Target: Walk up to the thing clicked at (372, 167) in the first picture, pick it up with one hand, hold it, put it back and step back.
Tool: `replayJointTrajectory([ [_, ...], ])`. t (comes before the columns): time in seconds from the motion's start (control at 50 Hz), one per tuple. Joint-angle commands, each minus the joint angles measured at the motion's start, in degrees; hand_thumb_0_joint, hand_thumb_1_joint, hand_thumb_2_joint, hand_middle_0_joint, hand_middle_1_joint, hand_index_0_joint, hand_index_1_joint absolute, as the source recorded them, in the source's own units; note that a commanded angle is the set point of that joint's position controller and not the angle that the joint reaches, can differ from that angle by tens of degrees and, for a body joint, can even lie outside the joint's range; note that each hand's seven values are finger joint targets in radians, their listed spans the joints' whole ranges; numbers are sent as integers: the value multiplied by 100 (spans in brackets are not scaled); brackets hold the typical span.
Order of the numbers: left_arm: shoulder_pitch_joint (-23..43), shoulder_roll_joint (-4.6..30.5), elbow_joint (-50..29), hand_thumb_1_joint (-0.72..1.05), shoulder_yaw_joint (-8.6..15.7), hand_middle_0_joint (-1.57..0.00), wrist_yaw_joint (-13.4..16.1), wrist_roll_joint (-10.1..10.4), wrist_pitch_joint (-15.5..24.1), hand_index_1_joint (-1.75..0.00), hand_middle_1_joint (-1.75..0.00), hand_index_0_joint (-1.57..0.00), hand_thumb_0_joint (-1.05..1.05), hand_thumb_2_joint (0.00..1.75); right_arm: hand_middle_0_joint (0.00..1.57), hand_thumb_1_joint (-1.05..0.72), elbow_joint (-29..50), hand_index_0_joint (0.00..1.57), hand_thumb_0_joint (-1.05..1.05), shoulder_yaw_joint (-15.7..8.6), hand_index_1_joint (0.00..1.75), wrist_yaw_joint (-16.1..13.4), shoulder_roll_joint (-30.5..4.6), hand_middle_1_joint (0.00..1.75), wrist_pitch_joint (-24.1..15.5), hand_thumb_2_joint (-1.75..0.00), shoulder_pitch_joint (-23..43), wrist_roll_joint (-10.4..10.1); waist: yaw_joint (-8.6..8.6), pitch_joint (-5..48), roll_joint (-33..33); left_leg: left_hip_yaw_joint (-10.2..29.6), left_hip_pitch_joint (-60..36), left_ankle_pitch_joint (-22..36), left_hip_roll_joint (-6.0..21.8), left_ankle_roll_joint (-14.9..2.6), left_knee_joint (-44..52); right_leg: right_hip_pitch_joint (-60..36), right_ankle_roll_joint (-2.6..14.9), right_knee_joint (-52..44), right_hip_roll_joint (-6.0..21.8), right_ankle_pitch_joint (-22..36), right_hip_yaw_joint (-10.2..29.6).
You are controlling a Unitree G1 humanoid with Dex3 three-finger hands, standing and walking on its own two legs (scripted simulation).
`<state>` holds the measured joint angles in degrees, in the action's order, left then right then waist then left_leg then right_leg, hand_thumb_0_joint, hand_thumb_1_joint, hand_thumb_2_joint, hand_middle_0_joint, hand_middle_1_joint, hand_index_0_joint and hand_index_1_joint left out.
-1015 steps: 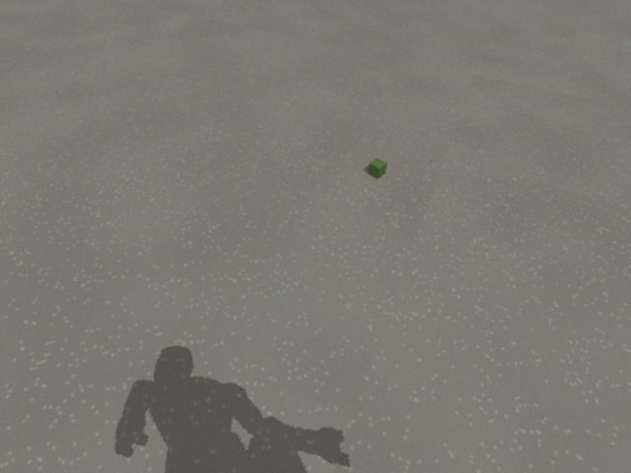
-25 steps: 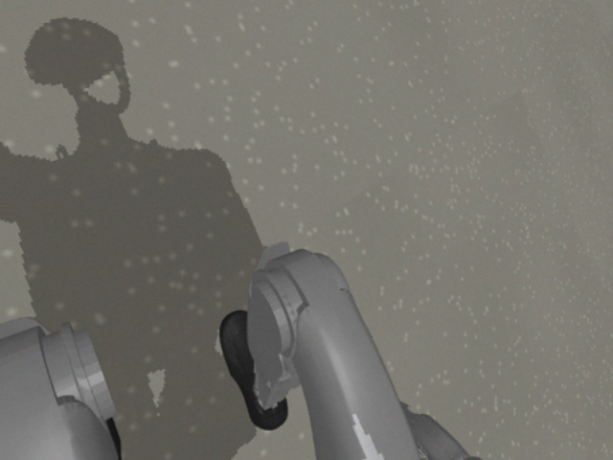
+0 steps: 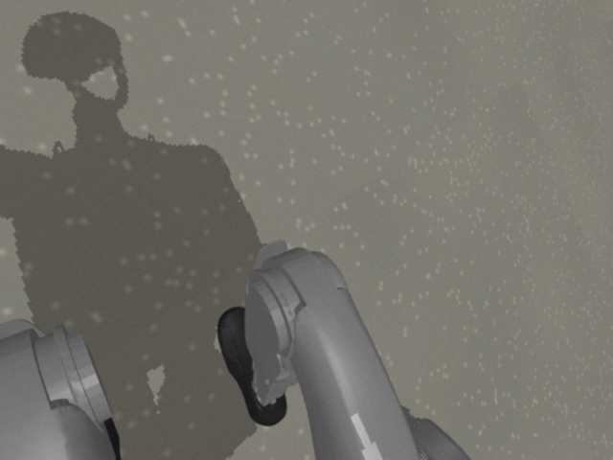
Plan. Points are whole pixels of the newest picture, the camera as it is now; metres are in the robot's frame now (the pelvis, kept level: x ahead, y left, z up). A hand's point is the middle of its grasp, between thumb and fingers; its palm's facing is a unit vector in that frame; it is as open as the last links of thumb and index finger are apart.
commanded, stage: close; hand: left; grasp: from above
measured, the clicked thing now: out of the picture +0.47 +0.31 -0.27
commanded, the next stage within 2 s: settle in 0.28 s
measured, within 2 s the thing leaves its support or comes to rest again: leaves its support in 0.70 s
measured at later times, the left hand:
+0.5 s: hand out of the picture +0.46 +0.30 -0.25, palm faces -0.47 -0.08 -0.88, open 9.9 cm
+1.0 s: hand out of the picture +0.47 +0.32 -0.18, palm faces -0.44 -0.05 -0.90, open 9.9 cm
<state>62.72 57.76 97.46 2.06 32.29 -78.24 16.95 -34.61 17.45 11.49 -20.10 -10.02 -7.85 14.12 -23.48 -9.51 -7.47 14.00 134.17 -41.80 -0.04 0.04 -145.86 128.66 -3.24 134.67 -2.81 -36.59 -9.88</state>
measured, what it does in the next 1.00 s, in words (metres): stands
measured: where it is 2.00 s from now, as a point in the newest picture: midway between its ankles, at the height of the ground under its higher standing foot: (188, 429)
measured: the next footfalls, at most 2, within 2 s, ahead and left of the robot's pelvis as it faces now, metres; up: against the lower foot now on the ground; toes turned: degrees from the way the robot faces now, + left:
none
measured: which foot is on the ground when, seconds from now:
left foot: down 0.00-1.00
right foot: down 0.00-1.00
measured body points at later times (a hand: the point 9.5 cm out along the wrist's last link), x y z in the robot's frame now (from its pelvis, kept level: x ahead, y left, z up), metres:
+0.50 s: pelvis +0.00 +0.00 +0.00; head +0.28 +0.13 +0.33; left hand +0.48 +0.30 -0.20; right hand +0.05 -0.25 -0.05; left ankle +0.06 +0.12 -0.27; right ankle +0.12 -0.12 -0.27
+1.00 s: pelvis +0.00 +0.00 +0.01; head +0.25 +0.12 +0.37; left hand +0.48 +0.32 -0.13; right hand +0.07 -0.26 -0.06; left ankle +0.06 +0.12 -0.27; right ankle +0.12 -0.12 -0.27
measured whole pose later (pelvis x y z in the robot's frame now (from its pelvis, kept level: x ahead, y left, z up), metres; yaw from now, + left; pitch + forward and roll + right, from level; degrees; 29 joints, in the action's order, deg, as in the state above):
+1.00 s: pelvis +0.00 +0.00 +0.01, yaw +2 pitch +33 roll -13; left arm 58.2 48.5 81.2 0.6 21.0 -74.6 12.5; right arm -36.1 10.1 11.4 -18.7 -5.5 -10.5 9.9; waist -18.1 -1.0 -2.2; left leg 11.1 135.6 -40.5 -1.0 -0.4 -142.6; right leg 130.0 -2.5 133.5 -1.2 -37.4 -7.8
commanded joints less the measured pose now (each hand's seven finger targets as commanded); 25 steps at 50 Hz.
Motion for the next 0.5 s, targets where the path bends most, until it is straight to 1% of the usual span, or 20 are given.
replayJointTrajectory([
  [0.0, 1216, 915, -328, 35, -30, -67, 134, 115, 84, -76, -78, -69, 0, 78, 20, -89, -37, 20, 0, -544, 30, -67, -1829, 30, 40, -90, -1100, -19, -354, 3328, 2740, -500, -2486, 1288, 153, -42, 1515, -2068, 457, -1121, -216, 1272, -559],
  [0.04, 1301, 1109, -561, 38, -25, -70, 125, 132, 95, -74, -76, -72, 0, 78, 20, -89, -6, 20, 0, -604, 30, -114, -1872, 30, 43, -90, -1024, -31, -245, 3369, 2636, -546, -2397, 1008, 156, -71, 1575, -2169, 451, -1249, -242, 1050, -492],
  [0.06, 1400, 1285, -755, 39, 88, -72, 160, 124, 95, -73, -75, -73, 0, 79, 20, -89, -14, 20, 0, -601, 30, -134, -1878, 30, 56, -90, -1080, -37, -164, 3682, 2828, -548, -2598, 1153, 154, -56, 1578, -2280, 456, -1236, -227, 1175, -483],
  [0.1, 1372, 1000, -735, 40, -57, -72, 135, 96, 65, -71, -74, -74, 0, 74, 20, -89, -27, 20, 0, -590, 30, -109, -1798, 30, 33, -90, -1118, -17, -214, 3682, 2977, -521, -2742, 1271, 165, -35, 1611, -2160, 467, -1122, -216, 1285, -487],
  [0.14, 1139, 993, -410, 42, 56, -73, 165, 116, 38, -71, -73, -75, 0, 76, 20, -89, -85, 20, 0, -597, 30, -99, -1844, 30, 41, -90, -1120, -40, -220, 3541, 2834, -432, -2685, 1331, 166, 0, 1607, -1997, 479, -1067, -210, 1284, -587],
  [0.16, 1237, 929, -425, 43, -31, -75, 144, 111, 53, -70, -72, -77, 0, 77, 20, -89, -68, 20, 0, -588, 30, -91, -1847, 30, 43, -90, -1147, -29, -331, 3421, 2791, -450, -2616, 1288, 162, -25, 1577, -1990, 457, -1090, -221, 1270, -582],
  [0.18, 1209, 935, -382, 45, -41, -77, 131, 104, 45, -70, -72, -78, 0, 78, 20, -89, -14, 20, 0, -548, 30, -92, -1798, 30, 46, -90, -1114, -26, -330, 3413, 2700, -447, -2598, 1251, 170, -35, 1606, -2079, 451, -1133, -222, 1257, -562],
  [0.2, 1294, 1084, -614, 46, 41, -79, 155, 82, 65, -70, -71, -79, 0, 80, 20, -89, -49, 20, 0, -578, 30, -108, -1840, 30, 68, -90, -1098, -35, -205, 3592, 2855, -455, -2688, 1346, 161, -23, 1609, -2068, 461, -1131, -219, 1307, -565],
  [0.22, 1349, 1220, -681, 48, 102, -80, 181, 72, 64, -71, -71, -81, 0, 81, 20, -89, -67, 20, 0, -585, 30, -118, -1857, 30, 79, -90, -1114, -27, -174, 3768, 3060, -457, -2813, 1450, 167, 1, 1639, -2163, 475, -1073, -210, 1394, -557],
  [0.24, 1335, 1103, -675, 48, 52, -80, 170, 41, 48, -70, -71, -81, 0, 79, 20, -89, -42, 20, 0, -596, 30, -108, -1847, 30, 77, -90, -1152, -8, -183, 3750, 3086, -473, -2839, 1537, 156, -5, 1597, -2128, 476, -1044, -202, 1472, -547],
  [0.26, 1190, 947, -496, 48, -26, -80, 153, 39, 8, -70, -71, -81, 0, 79, 20, -89, -51, 20, 0, -602, 30, -100, -1805, 30, 71, -90, -1096, -15, -206, 3631, 2989, -466, -2828, 1514, 176, 1, 1610, -2083, 479, -1031, -218, 1467, -546],
  [0.28, 1125, 863, -231, 51, -67, -82, 145, 48, -13, -72, -73, -83, 0, 81, 20, -89, -55, 20, 0, -572, 30, -83, -1815, 30, 63, -90, -1065, -12, -320, 3305, 2766, -488, -2553, 1304, 162, -27, 1546, -1968, 467, -1078, -219, 1316, -555],
  [0.3, 1182, 848, -326, 53, -38, -83, 153, 80, 10, -72, -72, -84, 0, 82, 20, -89, -37, 20, 0, -552, 30, -81, -1824, 30, 64, -90, -1084, -5, -339, 3295, 2763, -466, -2543, 1273, 154, -28, 1609, -1943, 461, -1123, -225, 1262, -588],
  [0.34, 1206, 965, -361, 55, -24, -86, 141, 77, 27, -72, -72, -86, 0, 83, 20, -89, -16, 20, 0, -582, 30, -111, -1849, 30, 61, -90, -1054, -28, -275, 3280, 2769, -457, -2539, 1144, 155, -18, 1621, -1940, 479, -1143, -203, 1148, -560],
  [0.36, 1184, 1122, -516, 56, 26, -86, 147, 57, 31, -71, -72, -87, 0, 83, 20, -89, -13, 20, 0, -591, 30, -113, -1854, 30, 69, -90, -1062, -9, -203, 3513, 2883, -467, -2683, 1207, 164, -13, 1677, -2097, 472, -1137, -219, 1198, -532],
  [0.38, 1329, 1155, -688, 49, 75, -83, 164, 73, 38, -76, -79, -87, 0, 80, 20, -91, -11, 20, 0, -606, 30, -120, -1859, 30, 71, -90, -1093, -13, -148, 3688, 2986, -456, -2773, 1310, 157, 3, 1670, -2090, 480, -1093, -199, 1272, -550],
  [0.4, 1182, 1025, -446, 49, 57, -82, 140, 41, -2, -75, -79, -86, 0, 79, 20, -90, -11, 20, 0, -603, 30, -102, -1853, 30, 59, -90, -1068, -13, -169, 3532, 2952, -441, -2768, 1358, 154, 10, 1611, -1926, 499, -1044, -176, 1281, -556],
  [0.42, 1171, 915, -405, 50, -54, -83, 104, 76, -9, -74, -78, -87, 0, 78, 20, -91, -2, 20, 0, -596, 30, -81, -1820, 30, 44, -90, -1068, -6, -274, 3372, 2873, -485, -2612, 1278, 165, -15, 1598, -2002, 473, -1071, -212, 1260, -524],
  [0.44, 1153, 905, -350, 50, -28, -85, 96, 71, -24, -74, -77, -88, 0, 80, 20, -91, 43, 20, 0, -530, 30, -71, -1794, 30, 44, -90, -1090, -10, -314, 3379, 2660, -493, -2536, 1310, 150, -52, 1522, -2067, 453, -1138, -212, 1295, -535],
  [0.48, 1366, 1181, -722, 52, 81, -86, 118, 123, -11, -74, -77, -90, 0, 79, 20, -90, 2, 20, 0, -623, 30, -118, -1860, 30, 53, -90, -1162, -42, -221, 3692, 2868, -545, -2650, 1257, 142, -55, 1629, -2256, 446, -1211, -218, 1276, -484],
])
